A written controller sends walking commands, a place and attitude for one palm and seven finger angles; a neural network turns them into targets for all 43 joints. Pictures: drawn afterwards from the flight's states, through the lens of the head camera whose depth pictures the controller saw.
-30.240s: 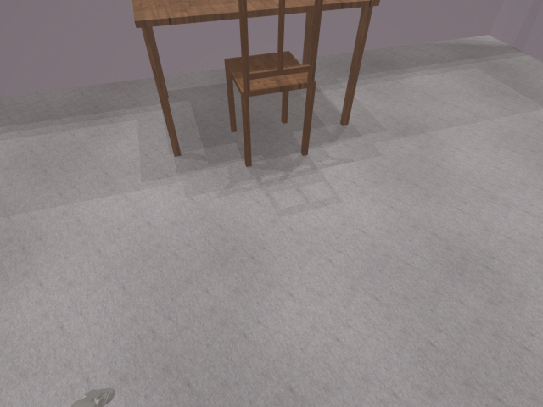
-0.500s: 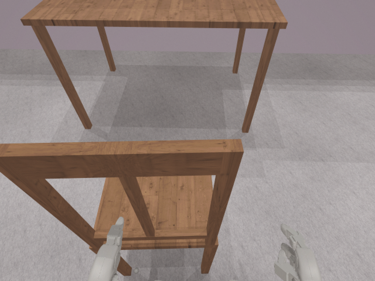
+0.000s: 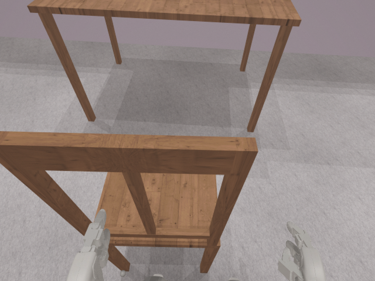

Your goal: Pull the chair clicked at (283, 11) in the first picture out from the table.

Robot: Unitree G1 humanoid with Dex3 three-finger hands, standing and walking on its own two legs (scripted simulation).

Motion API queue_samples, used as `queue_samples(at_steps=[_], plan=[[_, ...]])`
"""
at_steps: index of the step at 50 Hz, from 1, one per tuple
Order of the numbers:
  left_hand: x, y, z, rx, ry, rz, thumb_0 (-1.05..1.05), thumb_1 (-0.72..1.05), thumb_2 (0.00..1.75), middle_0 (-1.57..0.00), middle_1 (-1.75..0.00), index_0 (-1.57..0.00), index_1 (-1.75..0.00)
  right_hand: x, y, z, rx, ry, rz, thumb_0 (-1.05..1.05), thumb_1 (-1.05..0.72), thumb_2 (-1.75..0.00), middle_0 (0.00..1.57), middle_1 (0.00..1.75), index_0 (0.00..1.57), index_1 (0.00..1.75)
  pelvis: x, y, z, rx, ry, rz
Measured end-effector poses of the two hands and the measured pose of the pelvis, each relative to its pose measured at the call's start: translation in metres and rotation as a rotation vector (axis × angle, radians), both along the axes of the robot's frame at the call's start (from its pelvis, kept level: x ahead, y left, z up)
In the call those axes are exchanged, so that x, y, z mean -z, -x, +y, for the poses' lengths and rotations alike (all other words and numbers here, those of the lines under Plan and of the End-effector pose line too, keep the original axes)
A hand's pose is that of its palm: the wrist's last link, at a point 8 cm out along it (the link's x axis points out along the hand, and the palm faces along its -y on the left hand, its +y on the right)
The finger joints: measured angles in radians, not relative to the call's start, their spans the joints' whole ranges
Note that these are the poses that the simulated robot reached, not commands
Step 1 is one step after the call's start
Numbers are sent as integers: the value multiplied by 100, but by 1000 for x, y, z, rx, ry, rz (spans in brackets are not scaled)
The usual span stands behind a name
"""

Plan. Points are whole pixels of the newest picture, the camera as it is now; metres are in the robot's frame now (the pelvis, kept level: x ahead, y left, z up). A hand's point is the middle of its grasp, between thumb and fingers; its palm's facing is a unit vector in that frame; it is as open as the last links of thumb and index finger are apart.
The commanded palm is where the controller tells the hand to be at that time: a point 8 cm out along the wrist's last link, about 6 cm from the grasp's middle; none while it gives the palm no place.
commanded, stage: draw the hand back to the body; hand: left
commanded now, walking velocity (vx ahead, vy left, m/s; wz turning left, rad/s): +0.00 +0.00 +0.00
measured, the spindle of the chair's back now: (143, 207) +0.27 +0.11 +0.01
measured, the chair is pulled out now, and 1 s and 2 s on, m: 0.66 0.66 0.66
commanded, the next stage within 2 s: step back with the hand held close in 1.42 s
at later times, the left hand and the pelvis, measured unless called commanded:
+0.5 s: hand (69, 252) +0.16 +0.19 +0.12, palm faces +0.17 -0.93 -0.33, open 16.4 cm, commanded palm +0.12 +0.24 +0.14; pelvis +0.00 +0.00 +0.03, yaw +0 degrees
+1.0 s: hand out of the picture +0.18 +0.24 +0.21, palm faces +0.44 -0.76 -0.49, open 9.1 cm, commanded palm +0.14 +0.28 +0.24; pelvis +0.01 -0.02 +0.07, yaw +0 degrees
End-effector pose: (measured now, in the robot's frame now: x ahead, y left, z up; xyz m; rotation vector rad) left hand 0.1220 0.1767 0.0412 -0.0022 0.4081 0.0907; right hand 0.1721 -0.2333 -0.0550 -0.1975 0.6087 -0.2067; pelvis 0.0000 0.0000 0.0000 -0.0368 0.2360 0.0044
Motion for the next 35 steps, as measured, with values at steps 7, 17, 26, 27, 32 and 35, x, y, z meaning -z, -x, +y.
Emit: queue_samples(at_steps=[7,17,26,27,32,35], plan=[[-38,-15,11,27,-41,-316,-1,-54,21,0,0,0,0,15,-1,4,-11,-54,13,1,-90,-90,20,30,20,30,7,4,-1,10,-1,9],[-56,-6,41,47,-105,-282,-1,-52,21,-1,-1,-1,-1,14,3,6,22,-88,41,1,-91,-90,20,30,20,30,-1,7,-4,5,3,-33],[-96,-4,57,-63,-364,-183,-1,-32,31,-6,-6,-4,-5,-16,3,7,25,-60,36,1,-91,-90,20,30,20,30,-32,-3,-2,9,-3,-138],[-97,-4,58,-67,-375,-172,-1,-29,33,-6,-6,-5,-6,-19,3,7,24,-56,35,1,-91,-90,20,30,20,30,-35,-4,-2,10,-5,-150],[-106,-5,66,-89,-422,-144,-1,-12,41,-8,-9,-13,-12,-32,1,6,-6,-40,24,1,-91,-90,20,30,20,30,-47,-5,-4,4,-9,-207],[-115,-5,72,-106,-449,-142,0,-2,46,-9,-11,-19,-16,-37,-1,6,-25,-39,13,1,-91,-90,20,30,20,30,-53,-6,-6,2,-12,-233]])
